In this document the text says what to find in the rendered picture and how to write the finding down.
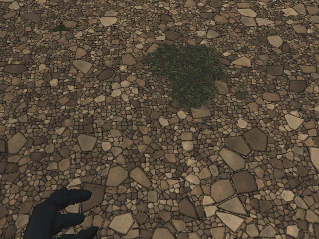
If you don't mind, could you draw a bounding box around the robot left hand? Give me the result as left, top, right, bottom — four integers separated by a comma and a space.
23, 187, 99, 239

